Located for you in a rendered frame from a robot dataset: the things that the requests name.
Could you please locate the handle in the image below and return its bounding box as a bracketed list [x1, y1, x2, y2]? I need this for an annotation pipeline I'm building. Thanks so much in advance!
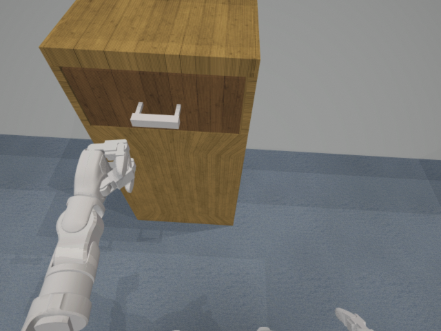
[130, 102, 181, 129]

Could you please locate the left robot hand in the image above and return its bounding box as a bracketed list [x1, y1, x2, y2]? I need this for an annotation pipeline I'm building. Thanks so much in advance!
[74, 139, 136, 203]

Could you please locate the right robot hand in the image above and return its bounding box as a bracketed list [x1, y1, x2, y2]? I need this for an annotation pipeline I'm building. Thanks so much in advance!
[335, 308, 373, 331]

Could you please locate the cabinet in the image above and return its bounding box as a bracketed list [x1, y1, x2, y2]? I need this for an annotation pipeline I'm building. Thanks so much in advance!
[39, 0, 260, 225]

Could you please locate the drawer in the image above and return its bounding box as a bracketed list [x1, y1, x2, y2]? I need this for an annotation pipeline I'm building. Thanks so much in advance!
[62, 67, 246, 134]

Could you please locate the left robot forearm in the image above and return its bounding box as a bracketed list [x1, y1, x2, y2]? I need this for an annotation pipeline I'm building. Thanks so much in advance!
[21, 195, 105, 331]

